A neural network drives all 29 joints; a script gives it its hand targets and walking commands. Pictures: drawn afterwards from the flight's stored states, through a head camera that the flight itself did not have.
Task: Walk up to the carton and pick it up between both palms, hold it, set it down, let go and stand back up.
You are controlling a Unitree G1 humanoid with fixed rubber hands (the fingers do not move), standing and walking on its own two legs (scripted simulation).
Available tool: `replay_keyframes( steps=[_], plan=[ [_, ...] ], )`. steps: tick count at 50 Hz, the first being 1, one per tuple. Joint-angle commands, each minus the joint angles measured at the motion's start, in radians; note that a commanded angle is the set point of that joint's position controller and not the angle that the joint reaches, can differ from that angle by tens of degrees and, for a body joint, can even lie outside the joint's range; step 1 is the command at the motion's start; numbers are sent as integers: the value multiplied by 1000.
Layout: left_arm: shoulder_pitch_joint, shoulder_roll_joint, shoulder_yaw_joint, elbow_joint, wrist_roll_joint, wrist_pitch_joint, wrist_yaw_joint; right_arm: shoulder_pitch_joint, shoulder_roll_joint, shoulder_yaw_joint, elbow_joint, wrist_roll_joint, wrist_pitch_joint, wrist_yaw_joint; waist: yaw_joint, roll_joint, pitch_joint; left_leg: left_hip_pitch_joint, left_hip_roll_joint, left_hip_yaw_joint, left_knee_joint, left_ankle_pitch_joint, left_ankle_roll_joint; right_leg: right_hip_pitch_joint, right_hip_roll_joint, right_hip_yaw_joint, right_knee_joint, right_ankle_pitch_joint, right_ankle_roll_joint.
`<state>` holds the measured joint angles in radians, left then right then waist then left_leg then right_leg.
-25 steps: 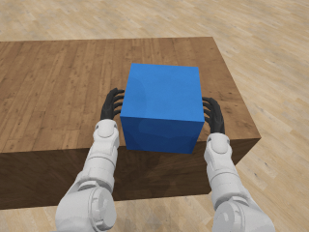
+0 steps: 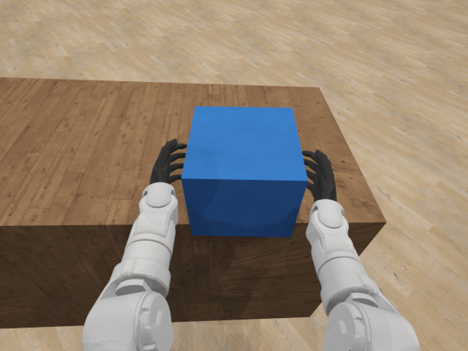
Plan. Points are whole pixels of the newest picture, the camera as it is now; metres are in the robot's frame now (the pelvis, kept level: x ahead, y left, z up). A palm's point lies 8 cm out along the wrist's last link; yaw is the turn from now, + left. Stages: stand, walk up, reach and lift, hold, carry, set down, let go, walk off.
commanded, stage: reach and lift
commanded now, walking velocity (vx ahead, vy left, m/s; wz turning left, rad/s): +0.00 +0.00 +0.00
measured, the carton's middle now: (242, 171) +0.47 -0.01 +0.05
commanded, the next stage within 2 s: hold in 1.80 s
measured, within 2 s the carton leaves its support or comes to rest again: neither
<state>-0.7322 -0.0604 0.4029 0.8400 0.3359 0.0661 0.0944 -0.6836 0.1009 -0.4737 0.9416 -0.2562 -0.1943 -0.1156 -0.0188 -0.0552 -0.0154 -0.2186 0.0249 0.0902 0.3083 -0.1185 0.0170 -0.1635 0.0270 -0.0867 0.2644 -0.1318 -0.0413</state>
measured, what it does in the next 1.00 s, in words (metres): stands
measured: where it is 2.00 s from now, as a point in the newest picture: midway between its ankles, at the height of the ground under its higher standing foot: outside the picture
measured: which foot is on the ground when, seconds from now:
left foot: down 0.00-1.00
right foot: down 0.00-1.00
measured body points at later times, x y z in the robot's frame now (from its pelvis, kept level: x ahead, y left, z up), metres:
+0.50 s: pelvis -0.01 +0.01 +0.00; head -0.01 +0.04 +0.45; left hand +0.39 +0.15 +0.11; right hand +0.38 -0.14 +0.11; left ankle +0.03 +0.11 -0.75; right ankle +0.00 -0.09 -0.75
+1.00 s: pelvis -0.02 +0.01 +0.00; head -0.03 +0.05 +0.44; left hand +0.36 +0.17 +0.14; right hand +0.37 -0.13 +0.14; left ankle +0.03 +0.11 -0.75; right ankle +0.00 -0.09 -0.75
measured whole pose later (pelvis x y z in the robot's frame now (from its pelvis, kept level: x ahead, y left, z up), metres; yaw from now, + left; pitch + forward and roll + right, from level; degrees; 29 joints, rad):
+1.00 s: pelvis -0.02 +0.01 +0.00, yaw +2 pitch -11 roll -1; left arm -0.57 -0.11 0.29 0.15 0.45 0.61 -0.05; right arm -0.60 0.06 -0.14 0.63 0.01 0.02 -0.19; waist -0.06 -0.11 0.17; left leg 0.01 0.00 0.06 0.32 -0.13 0.03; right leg 0.07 0.00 -0.12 0.28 -0.16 -0.03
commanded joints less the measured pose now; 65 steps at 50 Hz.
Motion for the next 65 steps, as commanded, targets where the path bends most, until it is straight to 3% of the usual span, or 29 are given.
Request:
replay_keyframes(
  steps=[1, 11, 21, 33, 42, 50, 59, 65],
  plan=[
    [-545, -521, -287, -114, -6, 31, -170, -624, 411, 289, -102, -16, -5, 164, -11, 66, -453, 241, 1, -2, -20, 122, -26, 154, -25, -4, -10, 228, 55],
    [-488, -519, -325, -233, -15, 125, -177, -621, 372, 352, -160, 59, 19, 159, -3, 65, -387, 330, -2, -6, -16, 168, -29, 141, -9, -27, -27, 181, 57],
    [-461, -542, -441, -400, -49, 199, -178, -621, 365, 486, -266, 156, 35, 125, -21, 65, -422, 385, -10, -25, 19, 267, -33, 169, -5, -24, -22, 244, 57],
    [-380, -493, -469, -620, -42, 406, -244, -610, 332, 618, -451, 278, 127, 60, -38, 50, -314, 348, -27, -32, -1, 165, -4, 213, -16, -22, -22, 165, 70],
    [-336, -459, -470, -748, -19, 486, -269, -531, 293, 635, -518, 296, 157, 50, -63, 71, -247, 413, -17, -25, -7, 154, -12, 194, -8, -53, -33, 82, 59],
    [-384, -435, -489, -792, -27, 485, -267, -514, 277, 586, -532, 252, 145, 78, -72, 82, -219, 411, -4, -20, -45, 41, -15, 140, -13, -79, -38, -27, 52],
    [-349, -423, -487, -825, -37, 498, -255, -538, 284, 669, -575, 281, 148, 66, -42, 52, -309, 448, -19, -20, 6, 181, -1, 208, -13, -54, -21, 137, 60],
    [-319, -414, -481, -866, -35, 511, -273, -507, 298, 728, -598, 313, 163, 40, -48, 38, -308, 424, -31, -24, 15, 232, -1, 294, -21, -34, -4, 283, 75]
  ],
)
